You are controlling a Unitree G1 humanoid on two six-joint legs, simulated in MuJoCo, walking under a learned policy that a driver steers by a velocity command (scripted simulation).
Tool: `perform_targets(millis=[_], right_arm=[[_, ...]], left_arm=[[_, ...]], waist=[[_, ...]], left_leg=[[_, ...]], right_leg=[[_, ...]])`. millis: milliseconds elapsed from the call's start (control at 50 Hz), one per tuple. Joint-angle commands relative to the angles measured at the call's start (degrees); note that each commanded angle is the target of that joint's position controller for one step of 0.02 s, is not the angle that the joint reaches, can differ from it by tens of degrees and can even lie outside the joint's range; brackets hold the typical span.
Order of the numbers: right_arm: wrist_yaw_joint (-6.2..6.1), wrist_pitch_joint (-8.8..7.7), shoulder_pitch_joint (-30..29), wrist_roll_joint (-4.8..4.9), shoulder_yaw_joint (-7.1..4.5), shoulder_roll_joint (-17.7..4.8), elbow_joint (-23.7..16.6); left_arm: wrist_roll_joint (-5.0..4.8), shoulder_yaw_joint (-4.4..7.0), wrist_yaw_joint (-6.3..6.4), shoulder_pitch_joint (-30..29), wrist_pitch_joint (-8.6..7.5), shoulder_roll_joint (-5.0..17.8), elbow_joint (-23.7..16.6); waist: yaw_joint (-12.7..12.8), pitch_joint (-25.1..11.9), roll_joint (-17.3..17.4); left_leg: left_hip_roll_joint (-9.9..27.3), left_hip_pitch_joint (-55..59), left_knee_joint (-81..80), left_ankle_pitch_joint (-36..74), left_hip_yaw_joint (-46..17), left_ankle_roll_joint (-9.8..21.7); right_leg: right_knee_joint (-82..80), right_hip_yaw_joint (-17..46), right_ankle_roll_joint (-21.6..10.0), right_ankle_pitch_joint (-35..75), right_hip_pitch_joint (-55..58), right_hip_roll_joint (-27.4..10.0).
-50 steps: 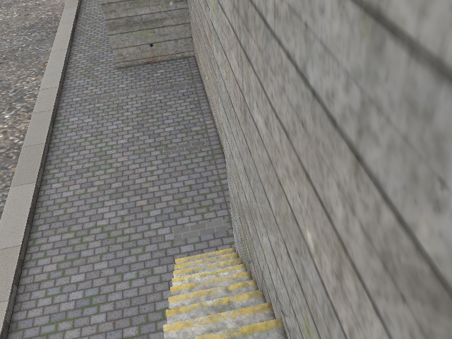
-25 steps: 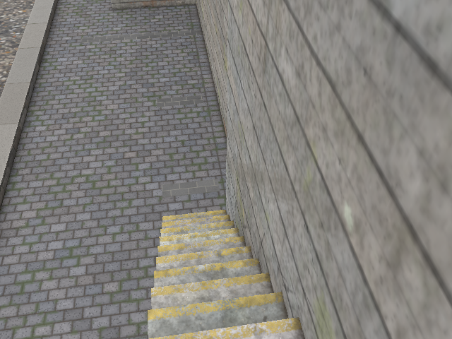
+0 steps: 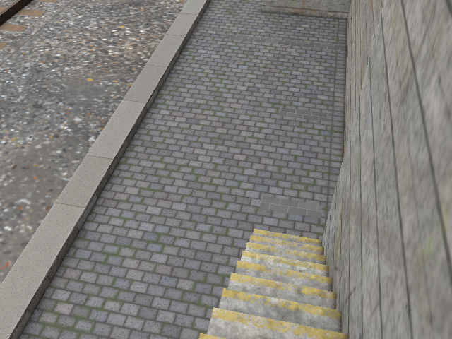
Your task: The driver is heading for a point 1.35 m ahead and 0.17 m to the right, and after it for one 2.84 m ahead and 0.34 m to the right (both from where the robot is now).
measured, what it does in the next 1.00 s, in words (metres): goes down: left foot 0.20 m lower, then right foot 0.21 m lower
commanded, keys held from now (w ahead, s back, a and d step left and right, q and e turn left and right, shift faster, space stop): w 1.00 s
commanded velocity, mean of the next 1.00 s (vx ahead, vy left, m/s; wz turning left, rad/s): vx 0.50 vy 0.00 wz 0.04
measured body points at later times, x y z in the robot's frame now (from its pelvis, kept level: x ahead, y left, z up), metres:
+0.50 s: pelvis +0.22 +0.00 -0.23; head +0.23 +0.00 +0.22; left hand +0.31 +0.26 -0.37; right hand +0.12 -0.22 -0.38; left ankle +0.22 +0.12 -0.95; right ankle +0.30 -0.20 -0.80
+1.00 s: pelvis +0.46 -0.12 -0.46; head +0.45 -0.16 -0.02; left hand +0.26 +0.08 -0.58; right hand +0.58 -0.33 -0.61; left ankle +0.50 +0.06 -0.99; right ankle +0.40 -0.23 -1.16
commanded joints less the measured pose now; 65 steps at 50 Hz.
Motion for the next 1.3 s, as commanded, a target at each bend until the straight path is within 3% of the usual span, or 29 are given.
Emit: perform_targets(millis=[20,40,80,100,140,180,260,300,320,340,360,400,420,460,500,580,640,740,780,800,840,880,920,1000,1060,1140,1220,1260,1300], right_arm=[[-1.36,-0.98,5.6,3.29,0.15,0.2,-5.2],[-1.72,1.09,-2.2,2.28,0.16,-0.1,-6.3],[-1.59,3.66,0.6,1.18,2.41,4.8,-10.2],[-0.28,3.87,2.2,-0.01,2.23,5.2,-8.1],[0.68,3.45,-2.6,0.11,0.01,-1.8,-9.9],[2.17,3.58,-7.9,-1.6,0.36,0.5,-11.4],[2.98,3.79,-9.3,0.85,0.98,2.6,-13.4],[1.42,2.65,15.6,-0.37,-0.92,-0.7,-4.5],[0.54,2.35,29.9,-2.06,-2.2,-3.4,1.1],[1.07,1.01,32.8,-3.81,0.27,-1.8,5.5],[2.29,0.9,28.1,-3.09,2.32,1.1,3.4],[3.14,0.03,22.5,-2.16,1.59,-0.3,4.5],[2.66,-0.11,19.1,-2.95,0.44,-3.4,5.5],[-0.25,0.28,10.5,-6.04,2.44,1.0,3.9],[-0.11,-0.47,5.2,-7.61,2.69,-1.3,2.1],[-3.32,-2.34,10.8,-1.16,2.31,-1.7,3.8],[-3.31,-0.38,11.7,-1.33,0.4,-6.6,2.2],[-1.59,2.33,7.3,-2.28,-0.31,-2.0,1.2],[-1.2,2.42,6.8,1.57,0.15,0.0,3.1],[-0.88,1.6,9.6,0.83,-1.15,0.7,6.1],[-0.59,1.18,21.5,0.17,-0.89,3.4,2.4],[0.12,2.46,13.4,2.07,-0.44,3.7,0.9],[-0.54,4.21,2.1,2.46,1.24,5.5,-8.0],[0.77,6.39,1.8,-0.46,1.57,6.1,-11.4],[2.92,5.23,-2.4,-0.99,-0.56,0.5,-11.9],[4.66,4.04,-11.0,-2.81,0.39,3.1,-14.2],[4.32,5.16,-14.7,0.31,-0.01,2.7,-15.5],[3.0,3.7,-3.8,0.36,-1.81,-2.6,-10.2],[1.5,3.15,20.2,-1.51,-3.71,-5.7,-1.1]], left_arm=[[-0.43,-3.17,-0.34,11.3,0.94,-4.3,4.5],[-1.74,-5.29,1.67,5.6,2.38,-7.0,3.0],[-0.58,-5.9,8.12,-7.8,2.94,-2.7,1.7],[0.78,-6.11,8.35,-5.8,2.51,-1.0,1.9],[-4.13,-4.78,9.27,0.3,1.56,0.2,2.5],[-4.63,-5.63,10.7,6.0,2.73,-6.2,4.1],[-1.89,-2.43,7.93,5.0,5.16,-3.1,3.3],[-3.76,-0.77,6.54,-5.8,3.02,-2.7,2.5],[-2.21,-1.3,6.81,-4.9,2.23,-6.0,4.2],[-1.12,-1.66,5.86,-2.1,1.15,-10.9,2.6],[-3.03,-1.38,4.64,2.5,1.17,-5.8,1.2],[-2.69,-1.52,4.62,-0.6,1.7,-8.1,-0.4],[-4.17,-1.68,4.7,-1.4,2.55,-10.4,-1.2],[-1.59,-2.11,3.91,-8.4,6.18,-10.5,-3.8],[0.87,-1.86,2.77,-4.7,7.18,-10.3,-2.1],[0.98,-2.02,2.42,-17.0,5.55,-5.5,-9.9],[0.85,-1.96,0.4,-22.6,5.29,-3.1,-12.0],[1.12,-0.95,1.65,-3.3,7.31,0.6,-5.9],[3.74,-1.01,2.7,9.1,5.92,-0.4,-4.1],[4.63,-2.44,2.57,17.3,5.77,1.1,-1.5],[-1.77,-2.86,0.97,21.8,6.2,4.6,1.7],[0.24,-5.33,0.16,16.4,6.29,-1.9,2.0],[0.21,-4.68,2.24,9.3,5.99,2.2,2.6],[-1.03,-9.52,7.32,-3.6,5.09,-8.9,-0.5],[-2.24,-5.78,8.39,0.7,4.44,0.6,-1.2],[-3.16,-5.68,10.31,9.8,5.42,-7.9,-0.6],[-2.44,-1.42,8.57,4.8,6.61,1.3,-1.9],[-1.66,-0.77,7.85,1.5,5.64,-1.0,-0.2],[-1.3,-0.86,6.69,-0.6,3.79,-5.2,2.0]], waist=[[-5.1,6.2,0.2],[-5.7,5.9,5.3],[-12.9,7.0,-2.3],[-11.6,4.9,-5.7],[-7.3,7.0,-3.8],[-3.5,9.1,0.7],[0.4,10.7,-5.4],[-12.2,5.3,-7.7],[-19.5,4.3,1.1],[-15.6,3.5,20.0],[-11.0,0.3,19.7],[-7.6,-4.3,6.8],[-5.8,-1.4,7.1],[-2.3,7.0,0.9],[1.3,3.3,2.8],[-3.8,9.7,9.4],[-8.3,7.7,8.5],[-2.6,3.3,10.8],[4.9,3.3,3.6],[8.1,0.7,-11.6],[-1.6,0.5,-39.2],[-4.4,3.4,-7.5],[-6.7,9.2,-3.2],[-12.5,7.2,-1.8],[-9.0,7.6,-6.6],[-1.2,12.1,-3.4],[3.5,13.6,-6.5],[-0.7,9.9,-11.7],[-12.9,1.5,-2.4]], left_leg=[[8.5,-33.4,-11.8,11.7,-1.4,0.0],[9.5,-27.6,-15.7,25.1,0.2,-0.1],[16.4,-8.3,-45.1,47.8,-1.5,-5.6],[13.2,2.4,-38.0,54.0,3.1,-5.9],[15.3,-11.2,-49.1,63.7,-1.0,-3.6],[15.1,-11.0,-69.0,74.8,-0.3,-3.5],[12.2,7.3,-78.5,58.1,6.9,-4.0],[17.4,24.8,-83.7,63.3,1.0,2.8],[19.5,33.7,-99.8,76.5,5.8,7.1],[29.5,51.3,-80.1,120.5,-4.5,14.9],[32.1,51.8,-73.9,113.5,-11.1,18.5],[34.0,36.0,-78.5,71.9,-13.5,18.1],[36.2,27.4,-81.5,42.4,-18.9,17.4],[30.8,4.2,-87.1,18.6,-18.4,13.0],[24.4,-12.5,-85.3,28.7,-12.1,10.2],[22.2,0.8,-78.3,21.3,-8.9,7.2],[20.2,-5.0,-74.9,14.2,-3.6,5.3],[17.6,4.3,-51.1,28.4,-2.2,0.8],[10.4,7.1,-22.4,23.8,2.9,-4.2],[3.5,-9.2,4.2,1.7,1.6,-5.9],[2.3,-31.7,18.6,-5.9,-0.4,-6.4],[5.6,-31.9,8.6,6.3,-4.6,-3.5],[9.5,-36.7,8.8,7.0,-1.2,-3.1],[15.2,-17.8,-37.3,50.1,-6.1,-3.5],[14.8,-10.8,-45.9,70.3,-0.3,-5.7],[16.1,-14.1,-69.8,79.4,1.7,-4.9],[13.5,1.1,-82.0,56.5,8.2,-5.1],[18.3,6.7,-91.9,58.8,3.4,-1.6],[20.1,34.7,-96.1,71.7,5.8,3.2]], right_leg=[[8.6,17.0,-14.6,46.2,11.7,-14.3],[7.1,16.7,-10.1,39.8,-0.1,-10.3],[10.5,21.3,-10.5,49.4,-23.9,-14.9],[11.4,19.4,-9.7,47.4,-29.1,-13.0],[21.5,20.5,-9.2,17.9,-18.7,-9.4],[24.6,15.3,-6.7,8.4,-15.8,-5.0],[26.2,14.7,-8.8,10.1,-22.0,-4.1],[48.2,18.3,-8.4,18.7,-29.4,-3.7],[73.1,7.0,-4.3,21.8,-29.9,3.4],[98.7,6.4,-0.4,-42.0,-56.1,14.2],[92.4,11.4,0.7,-39.3,-60.9,9.5],[86.8,12.7,-0.8,-31.7,-56.6,3.6],[77.9,16.2,-0.5,-18.3,-59.1,1.0],[49.9,12.6,0.9,4.9,-49.2,-1.7],[47.3,3.6,0.8,18.5,-25.2,-1.2],[17.1,9.3,-0.9,41.7,-34.1,-4.5],[6.9,2.7,0.5,46.0,-15.4,-2.1],[2.0,2.2,-1.3,37.7,-3.9,-5.5],[-18.5,0.3,-3.0,33.3,0.6,-8.2],[-3.1,0.9,-3.9,56.0,18.6,-11.8],[13.2,12.9,-1.7,69.8,23.8,-13.3],[10.2,19.1,-6.3,51.4,11.5,-17.3],[-0.1,35.6,-13.2,31.0,0.7,-24.1],[7.4,15.5,-5.0,28.5,-16.9,-14.9],[13.9,12.2,-4.4,14.2,-15.4,-11.4],[21.2,9.0,-5.4,-2.9,-10.4,-6.0],[23.4,11.4,-10.8,-0.9,-18.0,-8.6],[34.1,13.5,-11.2,-0.7,-14.7,-7.8],[64.0,7.9,-5.2,8.8,-24.5,-2.1]])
